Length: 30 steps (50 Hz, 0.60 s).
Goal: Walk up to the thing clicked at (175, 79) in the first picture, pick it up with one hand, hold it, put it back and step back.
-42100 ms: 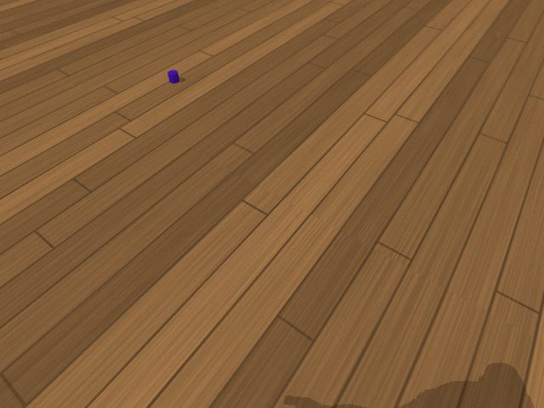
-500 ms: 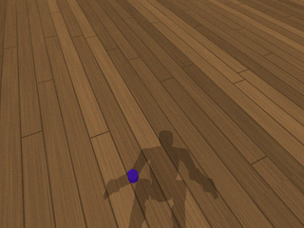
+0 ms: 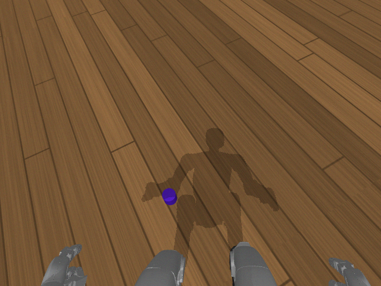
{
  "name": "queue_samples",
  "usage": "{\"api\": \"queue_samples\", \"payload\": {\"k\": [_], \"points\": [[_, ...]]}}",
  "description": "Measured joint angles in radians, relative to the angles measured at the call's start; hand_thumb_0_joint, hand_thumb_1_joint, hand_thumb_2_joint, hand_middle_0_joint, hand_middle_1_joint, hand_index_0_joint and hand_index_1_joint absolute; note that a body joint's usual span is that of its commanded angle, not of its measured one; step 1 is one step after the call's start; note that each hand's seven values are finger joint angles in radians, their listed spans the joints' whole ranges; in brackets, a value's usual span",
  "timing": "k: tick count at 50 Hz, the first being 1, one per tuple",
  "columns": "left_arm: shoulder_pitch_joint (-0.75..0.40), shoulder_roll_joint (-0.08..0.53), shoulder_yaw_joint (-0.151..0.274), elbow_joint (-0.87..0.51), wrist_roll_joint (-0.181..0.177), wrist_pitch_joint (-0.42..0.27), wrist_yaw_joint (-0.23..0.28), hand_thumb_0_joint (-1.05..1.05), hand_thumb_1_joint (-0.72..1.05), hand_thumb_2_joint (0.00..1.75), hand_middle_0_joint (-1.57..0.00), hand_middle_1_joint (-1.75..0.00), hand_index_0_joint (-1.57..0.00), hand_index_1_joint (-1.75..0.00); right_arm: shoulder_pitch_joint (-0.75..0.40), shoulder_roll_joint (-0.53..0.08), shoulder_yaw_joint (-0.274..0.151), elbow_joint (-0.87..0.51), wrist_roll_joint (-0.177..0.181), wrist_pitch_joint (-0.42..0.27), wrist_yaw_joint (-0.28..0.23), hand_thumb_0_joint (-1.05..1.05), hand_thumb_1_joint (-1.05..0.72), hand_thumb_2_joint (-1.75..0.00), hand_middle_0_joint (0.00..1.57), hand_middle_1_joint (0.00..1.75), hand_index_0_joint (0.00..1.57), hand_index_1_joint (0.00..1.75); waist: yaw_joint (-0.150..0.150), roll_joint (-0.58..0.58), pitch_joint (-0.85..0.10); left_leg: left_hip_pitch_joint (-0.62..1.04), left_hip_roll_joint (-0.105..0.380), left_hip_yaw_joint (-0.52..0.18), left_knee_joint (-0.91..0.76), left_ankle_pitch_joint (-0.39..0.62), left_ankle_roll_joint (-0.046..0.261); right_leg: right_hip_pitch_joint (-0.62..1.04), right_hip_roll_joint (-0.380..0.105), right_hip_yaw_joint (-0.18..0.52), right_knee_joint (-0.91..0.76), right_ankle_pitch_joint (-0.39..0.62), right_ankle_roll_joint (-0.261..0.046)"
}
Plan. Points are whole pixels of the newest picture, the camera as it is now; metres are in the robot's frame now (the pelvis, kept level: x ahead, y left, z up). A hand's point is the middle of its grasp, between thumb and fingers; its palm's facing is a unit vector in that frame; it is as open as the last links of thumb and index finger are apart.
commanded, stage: walk up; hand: left
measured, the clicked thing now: (169, 196) +0.51 +0.17 -0.71
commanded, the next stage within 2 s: none
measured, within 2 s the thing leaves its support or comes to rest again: neither
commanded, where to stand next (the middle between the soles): +0.10 -0.03 m, yaw -6 degrees
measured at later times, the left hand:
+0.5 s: hand out of the picture +0.10 +0.28 -0.12, palm faces -0.14 -0.92 -0.37, open 7.4 cm
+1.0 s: hand (69, 268) +0.16 +0.31 -0.14, palm faces -0.02 -0.89 -0.46, open 7.4 cm
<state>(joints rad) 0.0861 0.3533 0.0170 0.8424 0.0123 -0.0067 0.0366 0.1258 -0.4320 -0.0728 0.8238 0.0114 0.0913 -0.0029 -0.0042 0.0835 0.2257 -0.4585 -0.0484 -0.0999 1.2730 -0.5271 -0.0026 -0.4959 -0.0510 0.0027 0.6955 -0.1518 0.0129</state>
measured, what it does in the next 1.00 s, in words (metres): steps on the spot: left foot, then right foot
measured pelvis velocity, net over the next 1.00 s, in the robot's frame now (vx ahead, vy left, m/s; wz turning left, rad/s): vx -0.02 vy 0.03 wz -0.01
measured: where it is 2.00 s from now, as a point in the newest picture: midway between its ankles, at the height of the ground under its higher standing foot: outside the picture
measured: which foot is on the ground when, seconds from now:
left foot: up 0.00-0.08, down 0.10-0.58, up 0.60-0.94, down 0.96-1.00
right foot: down 0.00-0.14, up 0.16-0.54, down 0.56-0.96, up 0.98-1.00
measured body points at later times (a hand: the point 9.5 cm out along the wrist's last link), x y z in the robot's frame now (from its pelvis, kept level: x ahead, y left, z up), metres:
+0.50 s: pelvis +0.02 +0.00 +0.03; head +0.05 +0.02 +0.48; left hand +0.11 +0.33 -0.10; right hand +0.00 -0.34 -0.06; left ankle -0.03 +0.14 -0.70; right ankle +0.07 -0.14 -0.68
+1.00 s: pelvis -0.02 +0.03 -0.01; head +0.04 +0.03 +0.43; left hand +0.16 +0.35 -0.11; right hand +0.05 -0.29 -0.13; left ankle +0.01 +0.14 -0.71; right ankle +0.09 -0.14 -0.69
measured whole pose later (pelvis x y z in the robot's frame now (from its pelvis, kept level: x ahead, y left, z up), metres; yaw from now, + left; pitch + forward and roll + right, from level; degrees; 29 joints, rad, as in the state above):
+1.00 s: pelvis -0.02 +0.03 -0.01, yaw -1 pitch -4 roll +1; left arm 0.02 0.43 0.04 0.82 0.00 0.03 0.05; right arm 0.18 -0.39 -0.06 0.87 -0.02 0.05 0.01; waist -0.01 -0.02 0.21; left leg -0.39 -0.04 0.02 0.89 -0.44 0.02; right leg -0.56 -0.07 0.09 0.93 -0.40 0.00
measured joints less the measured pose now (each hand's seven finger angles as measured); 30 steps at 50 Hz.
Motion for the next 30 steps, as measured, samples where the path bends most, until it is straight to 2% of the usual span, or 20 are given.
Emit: {"api": "queue_samples", "payload": {"k": [2,4,5,6,7,8,9,10,12,13,17,21,24,26,27,28,29,30], "points": [[-0.008,0.004,0.004,-0.008,0.016,0.002,0.007,0.0,0.9,0.9,-0.21,-0.3,-0.21,-0.3,0.009,0.006,0.001,0.006,-0.009,0.001,0.015,0.0,-0.9,-0.9,0.2,0.3,0.2,0.3,0.0,0.0,-0.02,0.028,0.023,0.02,-0.094,-0.011,-0.004,-0.018,-0.011,-0.003,0.016,-0.005,-0.001],[-0.01,0.018,0.009,-0.012,0.026,0.007,0.006,0.0,0.9,0.9,-0.21,-0.3,-0.21,-0.3,0.03,0.014,0.004,0.023,-0.015,-0.002,0.03,0.0,-0.9,-0.9,0.2,0.3,0.2,0.3,-0.003,-0.013,-0.047,0.087,0.044,0.054,-0.271,-0.058,0.005,-0.038,-0.03,-0.006,0.038,-0.013,0.003],[-0.01,0.027,0.012,-0.013,0.026,0.012,0.004,0.0,0.9,0.9,-0.21,-0.3,-0.21,-0.31,0.044,0.017,0.004,0.033,-0.017,-0.007,0.036,0.0,-0.9,-0.9,0.2,0.3,0.2,0.3,-0.004,-0.022,-0.062,0.122,0.048,0.072,-0.373,-0.049,0.011,-0.049,-0.041,-0.005,0.052,-0.018,0.008],[-0.012,0.04,0.017,-0.012,0.023,0.017,0.002,0.0,0.9,0.9,-0.21,-0.3,-0.21,-0.31,0.054,0.025,0.001,0.048,-0.025,-0.012,0.04,0.0,-0.9,-0.9,0.2,0.3,0.2,0.3,0.001,-0.05,-0.065,0.14,0.033,0.092,-0.416,0.008,0.014,-0.059,-0.057,0.013,0.074,-0.032,0.009],[-0.007,0.05,0.025,-0.005,0.018,0.023,0.005,0.0,0.9,0.9,-0.21,-0.3,-0.21,-0.31,0.063,0.035,0.002,0.06,-0.035,-0.014,0.043,0.0,-0.9,-0.9,0.2,0.3,0.2,0.3,0.012,-0.078,-0.065,0.151,0.018,0.116,-0.423,0.028,0.018,-0.07,-0.059,0.048,0.109,-0.099,0.0],[0.005,0.05,0.032,0.01,0.012,0.029,0.009,0.0,0.9,0.9,-0.21,-0.3,-0.21,-0.3,0.076,0.035,0.006,0.068,-0.039,-0.014,0.046,0.0,-0.9,-0.9,0.2,0.3,0.2,0.3,0.01,-0.078,-0.076,0.15,0.021,0.122,-0.421,0.033,0.023,-0.08,-0.033,0.074,0.149,-0.201,-0.008],[0.016,0.05,0.037,0.03,0.009,0.033,0.012,0.0,0.9,0.9,-0.21,-0.3,-0.21,-0.3,0.089,0.035,0.008,0.075,-0.04,-0.016,0.047,0.0,-0.9,-0.9,0.2,0.3,0.2,0.3,-0.004,-0.064,-0.087,0.149,0.032,0.112,-0.424,0.038,0.029,-0.086,0.004,0.093,0.206,-0.271,-0.013],[0.025,0.057,0.041,0.047,0.006,0.037,0.012,0.0,0.9,0.9,-0.21,-0.3,-0.21,-0.3,0.097,0.04,0.01,0.085,-0.042,-0.021,0.042,0.0,-0.9,-0.9,0.2,0.3,0.2,0.3,-0.016,-0.061,-0.091,0.153,0.039,0.105,-0.441,0.05,0.031,-0.092,0.041,0.116,0.274,-0.297,-0.02],[0.044,0.079,0.049,0.069,-0.004,0.035,0.006,0.01,0.9,0.9,-0.21,-0.3,-0.2,-0.3,0.111,0.056,0.019,0.106,-0.044,-0.041,0.026,0.0,-0.9,-0.9,0.2,0.3,0.2,0.3,-0.024,-0.08,-0.093,0.17,0.044,0.104,-0.497,0.084,0.027,-0.09,0.09,0.151,0.363,-0.272,-0.031],[0.056,0.087,0.051,0.078,-0.005,0.032,-0.001,0.01,0.9,0.9,-0.21,-0.3,-0.2,-0.3,0.12,0.06,0.021,0.113,-0.042,-0.054,0.022,0.0,-0.9,-0.9,0.2,0.3,0.2,0.3,-0.024,-0.087,-0.095,0.179,0.047,0.104,-0.523,0.098,0.027,-0.074,0.097,0.143,0.362,-0.255,-0.033],[0.134,0.106,0.059,0.104,0.015,0.032,-0.049,0.01,0.9,0.9,-0.2,-0.3,-0.2,-0.3,0.17,0.056,0.011,0.111,-0.046,-0.107,0.024,0.01,-0.9,-0.9,0.21,0.3,0.21,0.3,-0.021,-0.11,-0.123,0.233,0.065,0.128,-0.617,0.122,0.037,0.012,0.093,0.089,0.31,-0.255,-0.02],[0.17,0.113,0.053,0.118,0.018,0.03,-0.073,0.01,0.9,0.9,-0.2,-0.3,-0.2,-0.3,0.229,0.031,0.002,0.089,-0.037,-0.148,0.017,0.0,-0.9,-0.9,0.21,0.3,0.21,0.3,-0.035,-0.126,-0.135,0.299,0.085,0.142,-0.702,0.147,0.011,0.051,0.078,0.082,0.25,-0.247,-0.018],[0.161,0.104,0.046,0.105,0.011,0.012,-0.086,0.01,0.9,0.9,-0.2,-0.3,-0.2,-0.3,0.258,0.002,-0.003,0.075,-0.036,-0.15,0.02,0.0,-0.9,-0.9,0.21,0.3,0.2,0.3,-0.041,-0.118,-0.124,0.338,0.109,0.147,-0.73,0.144,-0.001,0.075,0.045,0.038,0.126,-0.248,-0.025],[0.149,0.094,0.039,0.087,0.003,-0.01,-0.089,0.01,0.9,0.9,-0.2,-0.3,-0.2,-0.3,0.269,-0.019,-0.002,0.065,-0.036,-0.138,0.023,0.0,-0.9,-0.9,0.21,0.3,0.2,0.3,-0.044,-0.105,-0.117,0.348,0.126,0.148,-0.711,0.121,-0.013,0.107,0.036,0.011,0.009,-0.205,-0.034],[0.143,0.09,0.035,0.079,0.0,-0.024,-0.085,0.01,0.9,0.9,-0.2,-0.3,-0.2,-0.3,0.272,-0.027,-0.001,0.06,-0.034,-0.127,0.022,0.0,-0.9,-0.9,0.21,0.3,0.2,0.3,-0.046,-0.098,-0.115,0.34,0.134,0.145,-0.676,0.1,-0.015,0.132,0.037,-0.001,-0.058,-0.15,-0.037],[0.135,0.088,0.034,0.069,-0.002,-0.037,-0.078,0.01,0.9,0.9,-0.2,-0.3,-0.2,-0.3,0.273,-0.032,0.001,0.057,-0.028,-0.116,0.019,0.0,-0.9,-0.9,0.2,0.3,0.2,0.3,-0.046,-0.094,-0.112,0.319,0.141,0.14,-0.613,0.074,-0.01,0.15,0.041,-0.005,-0.102,-0.059,-0.029],[0.122,0.079,0.035,0.063,-0.002,-0.048,-0.067,0.01,0.9,0.9,-0.2,-0.3,-0.2,-0.3,0.26,-0.034,0.003,0.06,-0.021,-0.102,0.014,0.0,-0.9,-0.9,0.2,0.3,0.2,0.3,-0.046,-0.082,-0.1,0.285,0.149,0.118,-0.525,0.065,0.005,0.146,0.051,-0.013,-0.078,-0.044,-0.02],[0.11,0.069,0.03,0.056,-0.004,-0.054,-0.056,0.01,0.9,0.9,-0.2,-0.3,-0.2,-0.3,0.244,-0.031,0.004,0.063,-0.016,-0.084,0.007,0.0,-0.9,-0.9,0.2,0.3,0.2,0.3,-0.047,-0.073,-0.091,0.247,0.135,0.079,-0.436,0.04,0.015,0.142,0.055,-0.018,-0.05,-0.066,-0.017]]}}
